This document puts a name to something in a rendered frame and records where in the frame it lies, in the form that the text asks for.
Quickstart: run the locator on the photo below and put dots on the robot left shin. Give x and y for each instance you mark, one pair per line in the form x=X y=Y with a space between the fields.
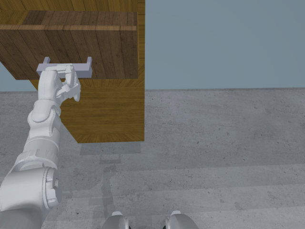
x=116 y=213

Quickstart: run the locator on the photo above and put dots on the robot right shin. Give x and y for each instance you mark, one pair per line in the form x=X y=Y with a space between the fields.
x=176 y=212

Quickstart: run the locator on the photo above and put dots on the robot left hand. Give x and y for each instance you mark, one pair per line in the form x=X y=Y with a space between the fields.
x=50 y=86

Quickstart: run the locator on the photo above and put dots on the drawer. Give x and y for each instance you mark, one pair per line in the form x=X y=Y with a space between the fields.
x=109 y=37

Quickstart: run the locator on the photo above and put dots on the robot shin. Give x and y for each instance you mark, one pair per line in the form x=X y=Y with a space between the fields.
x=116 y=213
x=176 y=212

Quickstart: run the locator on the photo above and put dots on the robot left upper arm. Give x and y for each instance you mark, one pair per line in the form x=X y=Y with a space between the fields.
x=27 y=196

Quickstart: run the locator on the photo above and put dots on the cabinet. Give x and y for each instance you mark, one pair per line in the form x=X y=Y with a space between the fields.
x=109 y=110

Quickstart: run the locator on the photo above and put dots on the handle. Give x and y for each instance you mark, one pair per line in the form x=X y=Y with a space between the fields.
x=83 y=70

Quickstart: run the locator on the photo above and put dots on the left robot forearm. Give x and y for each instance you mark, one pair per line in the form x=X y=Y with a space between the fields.
x=42 y=145

